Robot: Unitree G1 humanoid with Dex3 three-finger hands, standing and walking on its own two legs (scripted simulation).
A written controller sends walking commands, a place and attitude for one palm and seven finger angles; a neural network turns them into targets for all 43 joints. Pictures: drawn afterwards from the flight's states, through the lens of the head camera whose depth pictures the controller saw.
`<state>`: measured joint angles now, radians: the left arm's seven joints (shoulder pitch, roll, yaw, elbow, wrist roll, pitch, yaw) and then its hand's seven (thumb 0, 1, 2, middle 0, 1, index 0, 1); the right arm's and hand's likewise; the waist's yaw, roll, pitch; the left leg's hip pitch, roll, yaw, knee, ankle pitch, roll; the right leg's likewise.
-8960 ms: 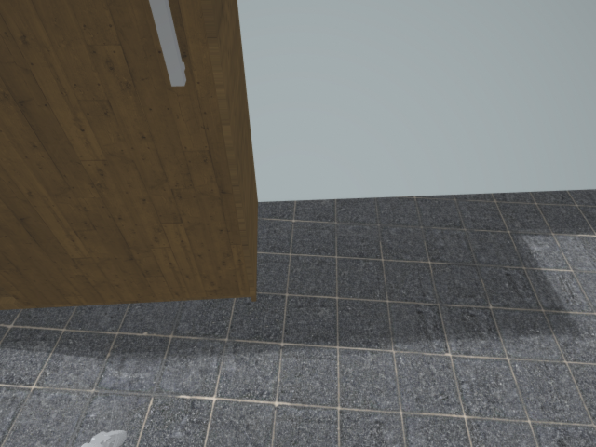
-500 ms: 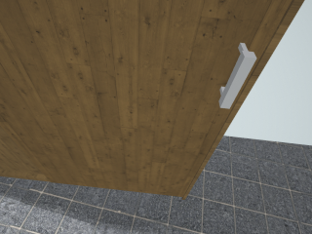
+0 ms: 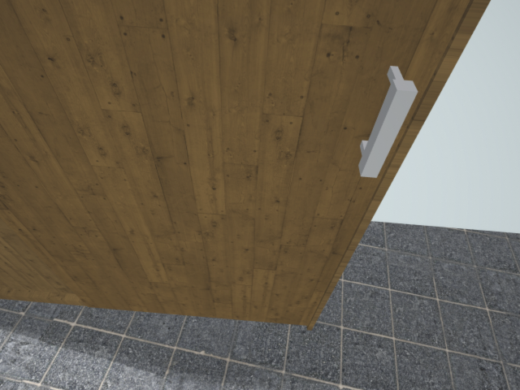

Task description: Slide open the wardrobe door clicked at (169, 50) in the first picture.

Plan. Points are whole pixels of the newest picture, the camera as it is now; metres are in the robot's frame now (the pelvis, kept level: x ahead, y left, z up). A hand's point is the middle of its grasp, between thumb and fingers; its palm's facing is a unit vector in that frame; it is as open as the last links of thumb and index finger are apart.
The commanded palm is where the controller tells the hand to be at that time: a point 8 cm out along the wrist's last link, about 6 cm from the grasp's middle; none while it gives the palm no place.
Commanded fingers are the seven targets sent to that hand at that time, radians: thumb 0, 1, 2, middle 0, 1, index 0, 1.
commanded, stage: raise the hand with hooked fingers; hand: right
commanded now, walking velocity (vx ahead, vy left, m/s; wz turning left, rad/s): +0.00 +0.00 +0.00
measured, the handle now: (380, 124) +0.43 -0.13 +0.21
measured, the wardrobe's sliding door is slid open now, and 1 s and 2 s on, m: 0.00 0.00 0.00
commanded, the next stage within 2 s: none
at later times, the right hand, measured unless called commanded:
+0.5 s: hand (396, 371) +0.17 -0.17 +0.00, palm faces +0.00 +1.00 +0.04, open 8.4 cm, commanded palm +0.13 -0.25 +0.01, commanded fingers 0.00 -0.41 -0.69 0.23 0.62 0.23 0.62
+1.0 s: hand (481, 319) +0.21 -0.26 +0.09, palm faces +0.09 +0.99 -0.09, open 11.5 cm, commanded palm +0.17 -0.30 +0.11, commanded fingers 0.00 0.17 -0.44 0.28 0.99 0.28 0.99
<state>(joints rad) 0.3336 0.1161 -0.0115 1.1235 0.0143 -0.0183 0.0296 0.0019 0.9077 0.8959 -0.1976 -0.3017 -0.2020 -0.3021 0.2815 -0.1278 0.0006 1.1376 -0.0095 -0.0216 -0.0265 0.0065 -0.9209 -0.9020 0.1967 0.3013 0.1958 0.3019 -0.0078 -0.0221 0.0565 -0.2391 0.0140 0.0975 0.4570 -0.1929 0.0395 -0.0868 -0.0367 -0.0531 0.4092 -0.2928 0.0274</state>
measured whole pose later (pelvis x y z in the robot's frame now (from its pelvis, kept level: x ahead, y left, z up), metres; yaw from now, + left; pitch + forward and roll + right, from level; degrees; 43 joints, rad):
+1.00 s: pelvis +0.00 -0.04 -0.02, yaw -1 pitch +2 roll +1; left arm 0.31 0.22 -0.07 0.62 -0.04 -0.32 0.05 0.02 0.90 0.90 -0.21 -0.30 -0.21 -0.30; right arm 0.36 -0.28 -0.26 -0.22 0.30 -0.10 0.23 0.00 -0.05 -0.54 0.26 0.85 0.26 0.85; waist -0.02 -0.04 -0.06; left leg -0.42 0.06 0.10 0.67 -0.28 -0.02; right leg -0.32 -0.01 -0.04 0.72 -0.44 -0.03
